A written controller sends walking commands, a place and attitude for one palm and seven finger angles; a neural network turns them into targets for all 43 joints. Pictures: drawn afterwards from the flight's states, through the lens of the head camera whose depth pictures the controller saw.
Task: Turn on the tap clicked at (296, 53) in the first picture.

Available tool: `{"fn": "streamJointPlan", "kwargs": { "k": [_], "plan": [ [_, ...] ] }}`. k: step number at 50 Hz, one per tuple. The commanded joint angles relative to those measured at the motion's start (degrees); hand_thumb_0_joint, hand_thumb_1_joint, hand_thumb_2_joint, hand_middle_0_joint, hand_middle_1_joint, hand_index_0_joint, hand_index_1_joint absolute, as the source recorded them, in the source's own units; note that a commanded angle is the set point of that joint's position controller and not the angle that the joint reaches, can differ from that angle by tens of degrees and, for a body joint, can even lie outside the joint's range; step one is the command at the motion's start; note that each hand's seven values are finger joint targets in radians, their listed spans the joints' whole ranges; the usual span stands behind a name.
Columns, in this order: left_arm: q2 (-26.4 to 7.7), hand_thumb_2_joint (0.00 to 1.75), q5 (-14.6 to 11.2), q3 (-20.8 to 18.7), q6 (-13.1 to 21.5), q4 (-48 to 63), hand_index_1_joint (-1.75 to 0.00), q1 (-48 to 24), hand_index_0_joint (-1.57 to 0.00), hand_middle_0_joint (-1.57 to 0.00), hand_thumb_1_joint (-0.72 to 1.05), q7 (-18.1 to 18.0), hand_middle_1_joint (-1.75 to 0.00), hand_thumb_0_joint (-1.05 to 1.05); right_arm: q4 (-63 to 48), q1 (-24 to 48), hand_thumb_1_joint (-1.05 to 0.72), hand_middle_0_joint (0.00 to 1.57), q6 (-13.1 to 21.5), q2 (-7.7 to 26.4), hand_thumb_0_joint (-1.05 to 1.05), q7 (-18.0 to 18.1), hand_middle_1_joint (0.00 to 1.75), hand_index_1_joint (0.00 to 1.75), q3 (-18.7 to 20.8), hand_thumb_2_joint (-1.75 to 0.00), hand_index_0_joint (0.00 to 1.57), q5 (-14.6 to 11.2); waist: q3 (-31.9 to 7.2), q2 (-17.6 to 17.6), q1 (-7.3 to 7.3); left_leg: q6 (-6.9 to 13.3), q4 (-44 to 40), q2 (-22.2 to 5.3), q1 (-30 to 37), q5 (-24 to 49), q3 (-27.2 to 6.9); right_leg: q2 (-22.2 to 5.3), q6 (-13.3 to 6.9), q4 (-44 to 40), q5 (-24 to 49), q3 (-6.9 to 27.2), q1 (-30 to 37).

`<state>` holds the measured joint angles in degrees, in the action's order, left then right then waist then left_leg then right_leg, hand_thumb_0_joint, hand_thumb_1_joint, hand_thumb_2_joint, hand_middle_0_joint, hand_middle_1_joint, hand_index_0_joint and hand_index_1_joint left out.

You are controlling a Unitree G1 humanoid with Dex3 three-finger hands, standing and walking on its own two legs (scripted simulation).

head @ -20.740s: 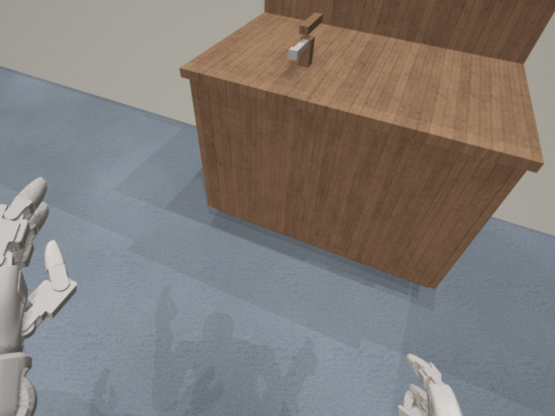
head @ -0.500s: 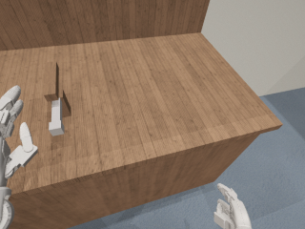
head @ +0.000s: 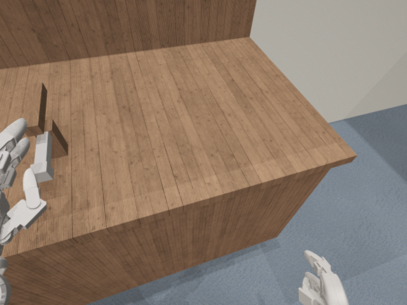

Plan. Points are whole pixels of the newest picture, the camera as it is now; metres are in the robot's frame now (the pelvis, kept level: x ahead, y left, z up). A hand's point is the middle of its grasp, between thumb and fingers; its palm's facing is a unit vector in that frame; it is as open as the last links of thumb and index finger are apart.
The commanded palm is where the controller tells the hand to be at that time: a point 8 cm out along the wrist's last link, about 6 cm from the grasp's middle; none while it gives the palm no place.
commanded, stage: come to a stop and stand still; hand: left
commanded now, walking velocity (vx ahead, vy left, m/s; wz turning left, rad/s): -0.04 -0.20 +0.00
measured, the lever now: (41, 172) +0.32 +0.33 +0.07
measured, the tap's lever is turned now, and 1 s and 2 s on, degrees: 0 0 0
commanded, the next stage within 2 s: look again from close up in 1.00 s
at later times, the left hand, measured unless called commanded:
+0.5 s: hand (15, 211) +0.21 +0.28 +0.15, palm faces +0.31 -0.87 -0.37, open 7.4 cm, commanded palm +0.16 +0.32 +0.18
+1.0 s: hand out of the picture +0.22 +0.34 +0.16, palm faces +0.39 -0.85 -0.34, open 7.4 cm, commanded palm +0.16 +0.37 +0.18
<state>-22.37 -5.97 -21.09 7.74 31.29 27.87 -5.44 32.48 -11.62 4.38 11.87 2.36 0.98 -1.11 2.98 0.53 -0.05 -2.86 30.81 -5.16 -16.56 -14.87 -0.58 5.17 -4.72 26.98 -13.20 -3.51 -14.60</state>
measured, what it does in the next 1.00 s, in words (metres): shifts its weight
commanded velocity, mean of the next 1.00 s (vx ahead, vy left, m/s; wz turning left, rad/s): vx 0.00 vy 0.00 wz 0.00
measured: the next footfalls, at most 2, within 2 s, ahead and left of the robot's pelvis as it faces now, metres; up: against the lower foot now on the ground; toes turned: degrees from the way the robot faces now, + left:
none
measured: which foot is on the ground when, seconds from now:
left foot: down 0.00-1.00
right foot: down 0.00-1.00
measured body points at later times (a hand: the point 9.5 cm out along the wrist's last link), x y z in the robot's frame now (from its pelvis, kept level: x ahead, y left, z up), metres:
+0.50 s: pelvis -0.01 +0.04 +0.00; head +0.02 +0.06 +0.45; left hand +0.19 +0.32 +0.17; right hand +0.16 -0.19 -0.07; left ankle +0.01 +0.16 -0.73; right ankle +0.01 -0.07 -0.73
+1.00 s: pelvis +0.00 +0.09 +0.01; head +0.03 +0.13 +0.45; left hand +0.19 +0.39 +0.18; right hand +0.19 -0.11 -0.06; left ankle +0.01 +0.16 -0.73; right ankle +0.01 -0.06 -0.73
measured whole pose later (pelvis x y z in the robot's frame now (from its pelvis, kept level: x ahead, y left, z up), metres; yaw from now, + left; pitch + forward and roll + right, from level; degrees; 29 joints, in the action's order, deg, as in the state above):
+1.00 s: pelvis +0.00 +0.09 +0.01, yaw +0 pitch -1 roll -2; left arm -21.2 -2.0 -20.8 11.9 28.0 22.7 -6.2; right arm 32.6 -10.6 7.9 9.1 0.6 -2.2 -0.5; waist 4.5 2.9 1.8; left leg 4.1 27.0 1.7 -12.7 -13.4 3.4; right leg -1.8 2.5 22.0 -10.5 -0.5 -10.3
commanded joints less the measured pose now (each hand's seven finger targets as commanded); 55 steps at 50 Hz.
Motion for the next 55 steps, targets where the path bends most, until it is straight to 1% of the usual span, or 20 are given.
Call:
{"fn": "streamJointPlan", "kwargs": {
  "k": [1, 7, 9, 10, 11, 12, 13, 14, 16, 18, 20, 22, 23, 25, 28, 34, 43, 48, 49, 55],
  "plan": [
    [-10.52, 0.90, -0.08, -7.61, 3.68, 12.33, -0.30, -2.42, -0.20, -0.20, 0.90, -0.97, -0.30, 0.00, -9.42, 4.66, -0.90, 0.20, 3.15, 6.59, 0.00, 0.42, 0.30, 0.30, 2.59, -0.90, 0.20, 0.05, -8.61, -2.66, 0.22, 4.33, -1.98, -1.92, 3.70, 4.83, -1.31, -9.49, 3.54, -6.18, 7.57, 7.93, 1.38],
    [-9.71, 0.90, 0.47, -7.30, 3.75, 10.70, -0.30, -1.52, -0.20, -0.20, 0.90, -2.34, -0.30, 0.00, -9.12, 4.81, -0.90, 0.20, 3.22, 6.08, 0.00, 0.05, 0.30, 0.30, 1.72, -0.90, 0.20, -0.48, -9.22, -1.71, 0.35, 4.05, -0.29, 0.89, 3.84, 3.08, -0.60, -11.89, 4.17, -9.46, 6.09, 11.35, 3.64],
    [-9.02, 0.90, 0.72, -6.37, 3.72, 10.84, -0.30, -0.91, -0.20, -0.20, 0.90, -2.73, -0.30, 0.00, -8.41, 5.44, -0.90, 0.20, 3.23, 6.16, 0.00, 0.17, 0.30, 0.30, 1.30, -0.90, 0.20, -0.29, -8.96, -1.63, 0.22, 4.36, -1.41, 0.49, 5.36, 5.38, -1.00, -11.74, 3.91, -9.21, 8.26, 10.31, 3.61],
    [-53.10, 0.90, 8.71, -38.56, 9.64, 19.13, -0.30, -56.02, -0.20, -0.20, 0.90, -0.93, -0.30, 0.00, -3.53, -5.68, -0.90, 0.20, 7.29, 8.07, 0.00, 1.06, 0.30, 0.30, 4.20, -0.90, 0.20, 2.16, 0.46, 8.80, 1.91, 2.43, 2.19, 4.68, -0.04, 4.88, 8.44, -8.40, 12.33, -16.10, 22.42, 10.34, -2.79],
    [-20.68, 0.90, 4.30, -17.04, 8.16, -9.57, -0.30, -27.47, -0.20, -0.20, 0.90, 1.74, -0.30, 0.00, -4.37, 0.79, -0.90, 0.20, 7.41, 3.76, 0.00, 1.09, 0.30, 0.30, 2.13, -0.90, 0.20, 1.60, -10.18, 5.79, 2.24, 4.36, -0.26, 7.46, -0.38, 6.48, 3.84, -12.31, 5.38, -7.65, 24.43, 10.97, 7.54],
    [-14.41, 0.90, 3.13, -12.56, 7.71, -13.60, -0.30, -12.41, -0.20, -0.20, 0.90, 2.34, -0.30, 0.00, -7.99, -0.12, -0.90, 0.20, 8.13, 7.13, 0.00, 0.51, 0.30, 0.30, 3.48, -0.90, 0.20, 0.40, -8.65, 0.45, 4.63, 3.40, 0.38, 4.78, 1.77, 8.11, 4.28, -13.00, 5.99, -7.06, 30.84, 16.39, 7.54],
    [-3.93, 0.90, 1.62, -3.46, 8.58, -8.75, -0.30, -7.32, -0.20, -0.20, 0.90, 2.70, -0.30, 0.00, -8.15, 0.54, -0.90, 0.20, 7.99, 6.79, 0.00, -1.13, 0.30, 0.30, 2.89, -0.90, 0.20, -0.29, -11.83, -8.60, 3.18, 4.19, -2.96, 3.16, 4.55, 11.28, 4.25, -12.97, 5.64, -2.79, 33.00, 12.42, 11.50],
    [-6.18, 0.90, 1.75, -3.99, 8.98, -1.23, -0.30, -7.97, -0.20, -0.20, 0.90, 2.05, -0.30, 0.00, -8.45, 0.05, -0.90, 0.20, 7.79, 7.76, 0.00, -1.83, 0.30, 0.30, 3.04, -0.90, 0.20, -0.21, -13.64, -8.90, 2.70, 4.58, -4.27, 1.71, 5.17, 14.13, 3.40, -11.61, 6.76, -1.29, 28.03, 9.84, 12.22],
    [-6.82, 0.90, 1.85, -3.37, 8.72, 3.76, -0.30, -6.02, -0.20, -0.20, 0.90, 0.71, -0.30, 0.00, -8.81, 2.49, -0.90, 0.20, 8.05, 7.24, 0.00, -2.64, 0.30, 0.30, 2.61, -0.90, 0.20, -0.39, -12.51, -1.56, 3.23, 4.86, -3.40, 0.98, 5.67, 15.06, 2.01, -10.27, 7.73, -2.82, 21.47, 8.65, 9.98],
    [-8.31, 0.90, 1.74, -5.23, 7.91, 4.76, -0.30, -2.56, -0.20, -0.20, 0.90, -0.77, -0.30, 0.00, -8.14, 4.55, -0.90, 0.20, 8.00, 6.50, 0.00, -2.58, 0.30, 0.30, 1.90, -0.90, 0.20, -0.60, -11.58, 2.19, 2.88, 4.39, -3.80, 1.62, 6.43, 10.37, 1.57, -10.16, 5.73, -4.68, 15.26, 8.10, 7.55],
    [-9.93, 0.90, 1.86, -7.42, 7.78, 5.53, -0.30, -4.51, -0.20, -0.20, 0.90, -1.25, -0.30, 0.00, -8.71, 4.47, -0.90, 0.20, 7.72, 6.58, 0.00, -1.58, 0.30, 0.30, 1.85, -0.90, 0.20, -0.01, -9.78, 6.14, 2.22, 4.14, -3.98, 2.53, 4.99, 4.57, 0.76, -10.64, 4.22, -7.51, 5.67, 8.86, 4.75],
    [-10.63, 0.90, 1.80, -8.69, 7.90, 5.52, -0.30, -6.18, -0.20, -0.20, 0.90, -1.41, -0.30, 0.00, -8.79, 4.90, -0.90, 0.20, 7.56, 6.41, 0.00, -0.61, 0.30, 0.30, 1.57, -0.90, 0.20, 0.22, -7.02, 4.99, 1.66, 4.29, -4.93, 2.80, 6.00, 1.12, -0.02, -10.81, 3.36, -10.09, -2.53, 10.46, -0.07],
    [-12.42, 0.90, 2.01, -10.08, 8.16, 8.39, -0.30, -7.86, -0.20, -0.20, 0.90, -1.76, -0.30, 0.00, -8.45, 6.19, -0.90, 0.20, 7.30, 6.57, 0.00, -0.19, 0.30, 0.30, 1.24, -0.90, 0.20, 0.27, -6.30, 0.61, 1.58, 4.34, -6.43, 2.18, 7.72, 2.12, -0.15, -9.87, 3.25, -9.58, -2.72, 9.90, -1.37],
    [-10.18, 0.90, 2.37, -8.37, 8.62, 7.90, -0.30, -10.71, -0.20, -0.20, 0.90, -1.85, -0.30, 0.00, -8.65, 5.80, -0.90, 0.20, 7.47, 6.41, 0.00, 0.24, 0.30, 0.30, 0.97, -0.90, 0.20, 0.47, -5.99, -5.38, 1.54, 5.04, -10.35, 0.51, 5.12, -0.76, -2.17, -8.14, 3.72, -7.05, -2.53, 7.87, 1.47],
    [-8.99, 0.90, 3.22, -6.76, 8.69, 8.77, -0.30, -13.11, -0.20, -0.20, 0.90, -1.81, -0.30, 0.00, -8.57, 6.46, -0.90, 0.20, 8.09, 6.00, 0.00, 0.07, 0.30, 0.30, 0.43, -0.90, 0.20, 0.18, -6.79, -8.72, 1.80, 5.28, -13.01, -0.89, 3.47, -0.77, -3.26, -6.71, 4.16, -3.73, 2.04, 4.97, 5.72],
    [-4.42, 0.90, 4.21, -2.03, 7.77, 6.19, -0.30, -11.87, -0.20, -0.20, 0.90, -1.38, -0.30, 0.00, -7.70, 4.60, -0.90, 0.20, 8.33, 6.63, 0.00, -1.07, 0.30, 0.30, 0.66, -0.90, 0.20, 0.47, -6.63, -6.32, 1.39, 4.52, -13.28, -1.09, 1.77, 1.87, -3.52, -6.41, 4.41, -3.55, 5.38, 3.55, 7.76],
    [-8.56, 0.90, 4.25, -6.17, 7.87, 10.44, -0.30, -11.10, -0.20, -0.20, 0.90, -1.78, -0.30, 0.00, -8.42, 5.42, -0.90, 0.20, 6.91, 6.03, 0.00, -1.05, 0.30, 0.30, 0.56, -0.90, 0.20, 0.28, -9.63, -6.92, 1.36, 2.21, -11.26, -0.44, 6.21, 14.30, -2.93, -6.59, 4.36, -3.68, 10.48, 2.63, 8.79],
    [-8.06, 0.90, 3.90, -5.81, 7.81, 10.93, -0.30, -8.89, -0.20, -0.20, 0.90, -1.80, -0.30, 0.00, -8.66, 5.38, -0.90, 0.20, 6.35, 6.02, 0.00, -1.09, 0.30, 0.30, 0.74, -0.90, 0.20, 0.14, -10.35, -7.43, 1.29, 1.44, -9.95, -0.65, 7.84, 19.47, -2.59, -6.90, 4.34, -3.95, 11.62, 2.25, 8.84],
    [-6.58, 0.90, 3.66, -4.57, 7.73, 9.11, -0.30, -7.76, -0.20, -0.20, 0.90, -1.59, -0.30, 0.00, -8.44, 4.68, -0.90, 0.20, 6.01, 6.40, 0.00, -1.13, 0.30, 0.30, 0.77, -0.90, 0.20, 0.48, -10.04, -6.78, 1.20, 1.72, -10.35, -0.63, 6.72, 18.34, -2.77, -6.80, 4.42, -4.20, 11.00, 2.12, 9.20],
    [-6.80, 0.90, 3.87, -4.27, 7.65, 8.87, -0.30, -8.34, -0.20, -0.20, 0.90, -1.86, -0.30, 0.00, -8.63, 4.72, -0.90, 0.20, 5.53, 6.59, 0.00, -0.79, 0.30, 0.30, 1.35, -0.90, 0.20, 0.08, -8.63, -6.34, 1.17, 1.95, -11.59, -0.57, 4.91, 11.60, -2.96, -7.36, 4.30, -4.82, 9.98, 2.77, 9.72]
  ]
}}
